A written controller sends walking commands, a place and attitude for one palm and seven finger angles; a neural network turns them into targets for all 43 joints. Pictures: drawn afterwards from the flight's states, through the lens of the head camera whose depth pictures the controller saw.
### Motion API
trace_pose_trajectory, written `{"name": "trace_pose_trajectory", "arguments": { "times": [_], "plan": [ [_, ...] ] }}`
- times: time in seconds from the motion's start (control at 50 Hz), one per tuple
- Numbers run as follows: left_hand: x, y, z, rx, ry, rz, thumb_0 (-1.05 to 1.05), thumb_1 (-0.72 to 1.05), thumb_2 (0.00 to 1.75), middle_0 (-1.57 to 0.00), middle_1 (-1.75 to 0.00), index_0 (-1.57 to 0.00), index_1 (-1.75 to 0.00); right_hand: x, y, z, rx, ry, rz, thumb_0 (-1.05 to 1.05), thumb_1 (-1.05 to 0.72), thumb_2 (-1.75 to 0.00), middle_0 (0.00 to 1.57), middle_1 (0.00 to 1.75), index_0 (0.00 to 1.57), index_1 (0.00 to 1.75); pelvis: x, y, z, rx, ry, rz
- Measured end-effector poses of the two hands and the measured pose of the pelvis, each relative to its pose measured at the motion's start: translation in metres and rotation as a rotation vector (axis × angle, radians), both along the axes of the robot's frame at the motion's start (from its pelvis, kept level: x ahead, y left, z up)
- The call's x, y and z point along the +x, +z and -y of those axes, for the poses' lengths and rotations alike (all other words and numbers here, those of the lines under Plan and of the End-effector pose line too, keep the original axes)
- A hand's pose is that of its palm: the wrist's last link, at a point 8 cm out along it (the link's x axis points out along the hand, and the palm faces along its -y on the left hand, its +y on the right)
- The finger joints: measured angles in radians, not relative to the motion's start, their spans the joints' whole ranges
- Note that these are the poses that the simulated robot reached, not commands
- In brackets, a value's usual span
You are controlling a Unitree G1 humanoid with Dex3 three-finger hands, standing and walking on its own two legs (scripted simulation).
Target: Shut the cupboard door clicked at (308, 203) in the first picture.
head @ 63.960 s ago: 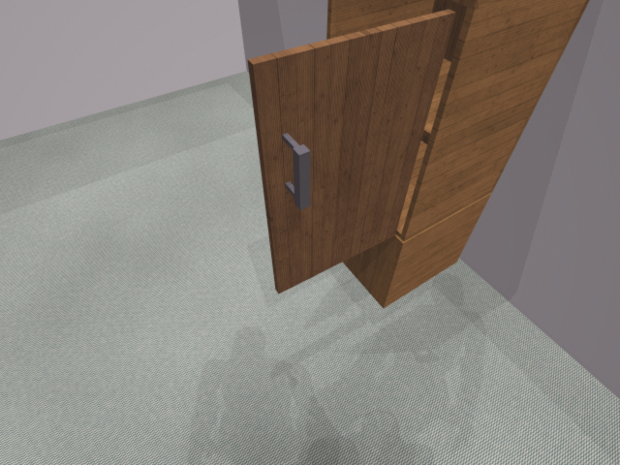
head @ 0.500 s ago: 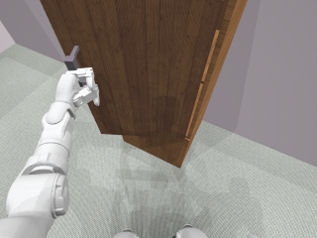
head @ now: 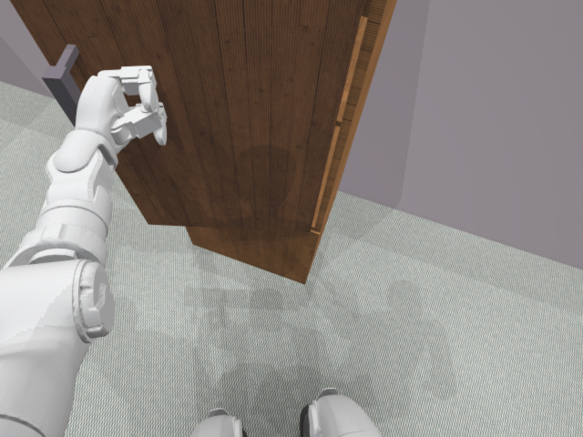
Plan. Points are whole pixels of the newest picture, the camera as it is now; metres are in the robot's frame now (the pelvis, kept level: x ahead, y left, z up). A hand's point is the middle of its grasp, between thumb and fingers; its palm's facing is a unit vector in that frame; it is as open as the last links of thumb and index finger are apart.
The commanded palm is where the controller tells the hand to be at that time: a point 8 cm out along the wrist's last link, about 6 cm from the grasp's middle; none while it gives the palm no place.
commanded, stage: push the door shut along its arc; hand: left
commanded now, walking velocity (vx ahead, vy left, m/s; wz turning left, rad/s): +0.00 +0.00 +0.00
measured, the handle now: (84, 100) +0.55 +0.22 +0.11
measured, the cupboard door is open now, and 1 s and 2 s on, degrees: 18 1 1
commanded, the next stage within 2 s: pull the fist back off the door in 0.68 s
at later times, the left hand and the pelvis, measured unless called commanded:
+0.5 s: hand (166, 101) +0.54 +0.11 +0.11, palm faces -0.31 -0.95 -0.02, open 3.3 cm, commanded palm +0.56 +0.14 +0.11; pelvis +0.01 +0.00 -0.01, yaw +1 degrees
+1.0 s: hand (191, 76) +0.60 +0.08 +0.10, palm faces +0.14 -0.99 +0.03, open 3.1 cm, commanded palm +0.57 +0.11 +0.11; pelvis +0.01 -0.01 -0.02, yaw +0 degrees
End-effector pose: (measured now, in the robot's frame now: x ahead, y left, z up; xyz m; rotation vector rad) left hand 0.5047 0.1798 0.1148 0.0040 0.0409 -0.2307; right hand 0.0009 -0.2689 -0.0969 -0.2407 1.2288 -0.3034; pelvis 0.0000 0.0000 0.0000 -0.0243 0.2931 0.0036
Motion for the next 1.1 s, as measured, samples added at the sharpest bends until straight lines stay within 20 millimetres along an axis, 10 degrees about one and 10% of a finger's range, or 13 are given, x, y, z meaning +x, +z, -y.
{"name": "trace_pose_trajectory", "arguments": {
  "times": [0.8,0.98,1.1],
  "plan": [
    [0.059,0.0,0.027,0.029,-0.122,-0.039,0.03,1.04,1.04,-1.3,-1.5,-1.3,-1.5,-0.03,-0.012,0.008,-0.041,-0.009,-0.163,0.0,-0.91,-0.9,0.2,0.3,0.2,0.3,0.0,-0.02,0.005,-0.022,0.025,-0.117],
    [0.068,-0.011,0.045,-0.061,0.353,-0.024,0.01,0.89,0.95,-1.3,-1.5,-1.3,-1.5,-0.046,-0.014,-0.016,0.08,0.02,-0.199,0.0,-0.91,-0.9,0.2,0.3,0.2,0.3,0.007,-0.022,0.007,-0.021,0.011,-0.161],
    [0.061,-0.016,0.059,0.074,0.36,0.01,0.0,0.91,0.93,-1.29,-1.5,-1.3,-1.5,-0.053,-0.015,-0.031,0.16,-0.037,-0.214,0.0,-0.91,-0.9,0.2,0.3,0.2,0.3,0.014,-0.014,0.009,-0.008,-0.01,-0.132]
  ]
}}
